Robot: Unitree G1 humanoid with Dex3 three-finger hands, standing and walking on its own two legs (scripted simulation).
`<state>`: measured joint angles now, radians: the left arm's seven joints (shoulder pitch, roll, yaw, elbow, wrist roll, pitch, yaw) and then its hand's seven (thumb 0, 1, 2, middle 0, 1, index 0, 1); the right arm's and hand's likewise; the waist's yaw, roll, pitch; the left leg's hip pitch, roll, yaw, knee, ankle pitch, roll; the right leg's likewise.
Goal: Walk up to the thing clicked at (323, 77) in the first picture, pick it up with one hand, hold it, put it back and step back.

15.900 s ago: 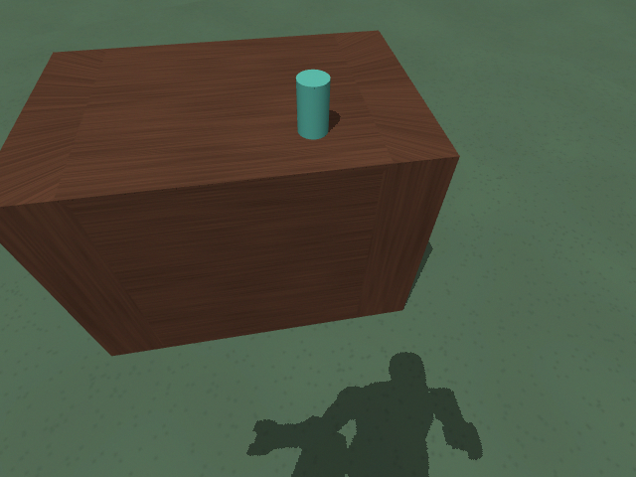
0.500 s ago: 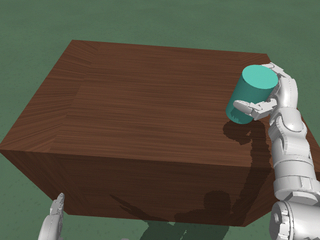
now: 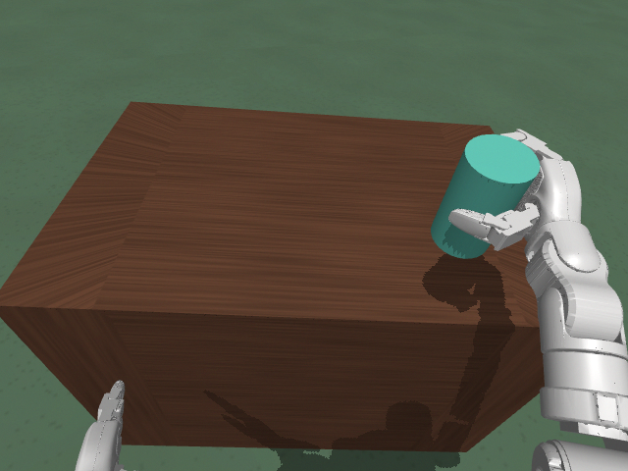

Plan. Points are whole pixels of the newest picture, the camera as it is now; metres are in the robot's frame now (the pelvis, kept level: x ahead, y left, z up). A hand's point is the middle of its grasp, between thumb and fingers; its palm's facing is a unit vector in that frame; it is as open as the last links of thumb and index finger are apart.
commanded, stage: lift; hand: right
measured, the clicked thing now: (478, 200) +0.37 -0.16 +0.20
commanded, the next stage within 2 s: hold in 0.38 s
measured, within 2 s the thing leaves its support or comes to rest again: neither
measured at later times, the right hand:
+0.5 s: hand (506, 183) +0.36 -0.17 +0.23, palm faces +0.10 +0.99 -0.05, open 10.7 cm
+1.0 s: hand (522, 192) +0.34 -0.18 +0.24, palm faces +0.11 +0.99 -0.05, open 10.7 cm
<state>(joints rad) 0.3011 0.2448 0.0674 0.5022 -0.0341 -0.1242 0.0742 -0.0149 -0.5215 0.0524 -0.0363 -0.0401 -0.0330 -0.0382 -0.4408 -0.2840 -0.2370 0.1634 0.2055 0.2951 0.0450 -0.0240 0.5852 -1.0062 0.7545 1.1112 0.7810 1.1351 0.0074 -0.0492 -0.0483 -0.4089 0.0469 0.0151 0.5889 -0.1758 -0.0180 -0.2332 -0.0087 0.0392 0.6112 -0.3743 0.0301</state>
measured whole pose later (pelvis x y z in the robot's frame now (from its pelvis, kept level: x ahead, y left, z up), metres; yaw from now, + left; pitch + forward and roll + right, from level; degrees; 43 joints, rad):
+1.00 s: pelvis +0.01 +0.00 +0.00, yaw -1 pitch -1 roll +0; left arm 0.26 0.25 0.08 0.60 -0.05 -0.19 0.04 -0.02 -0.54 0.06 -0.05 -0.04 -0.04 -0.04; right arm -0.32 -0.29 -0.29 -0.19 0.25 0.59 0.06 -0.02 0.59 -1.02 0.75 1.12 0.78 1.15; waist -0.01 -0.08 -0.06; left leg -0.35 0.06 0.03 0.56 -0.18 -0.02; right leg -0.18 0.00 0.05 0.58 -0.37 0.02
